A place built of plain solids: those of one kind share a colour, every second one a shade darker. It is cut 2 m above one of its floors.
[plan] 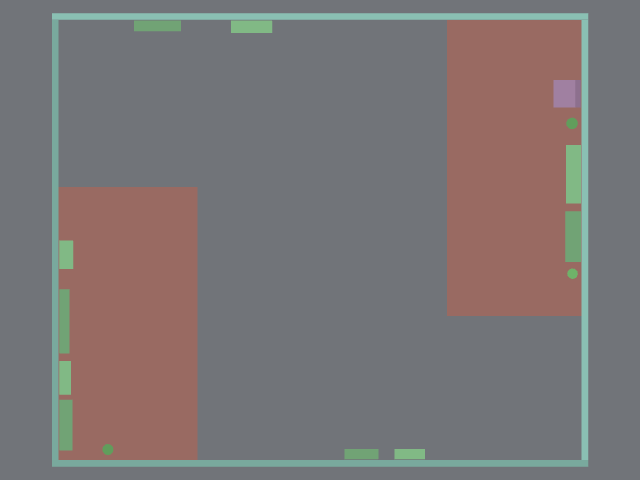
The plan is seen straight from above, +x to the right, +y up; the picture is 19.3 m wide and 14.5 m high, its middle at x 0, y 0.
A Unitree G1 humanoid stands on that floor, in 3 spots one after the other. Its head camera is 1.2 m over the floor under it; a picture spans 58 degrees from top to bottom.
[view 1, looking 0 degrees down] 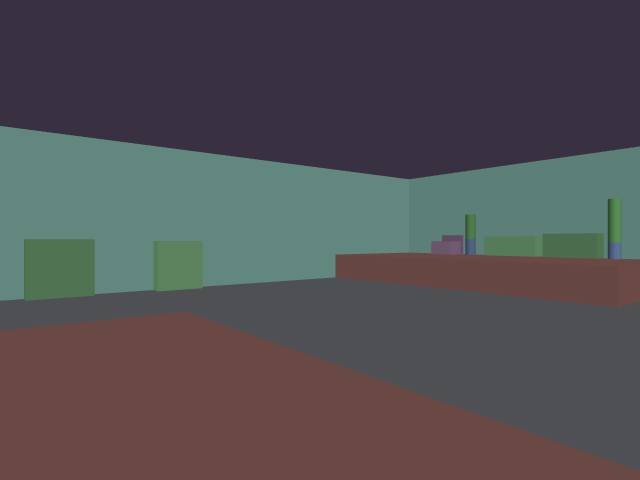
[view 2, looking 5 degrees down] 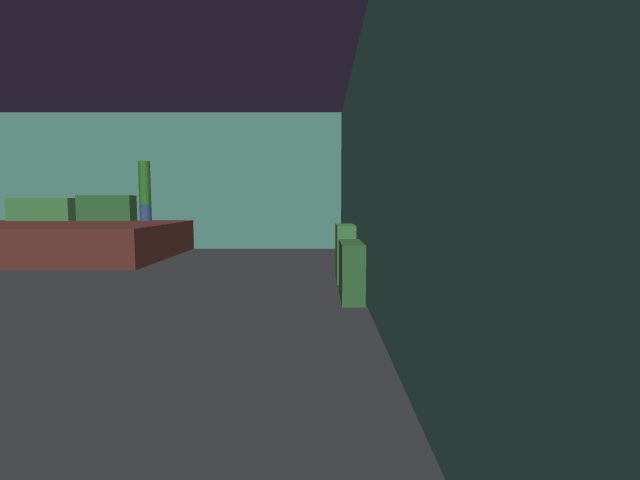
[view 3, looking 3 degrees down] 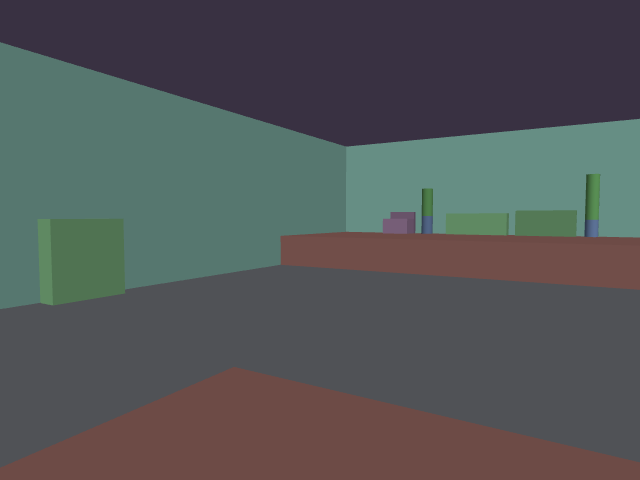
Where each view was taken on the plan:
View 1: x -6.39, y -5.51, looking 52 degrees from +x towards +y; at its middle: wall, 15.44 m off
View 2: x -4.83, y -6.03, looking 0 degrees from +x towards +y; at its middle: wall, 12.78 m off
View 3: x -6.28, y -0.75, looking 31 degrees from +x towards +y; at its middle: floor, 11.81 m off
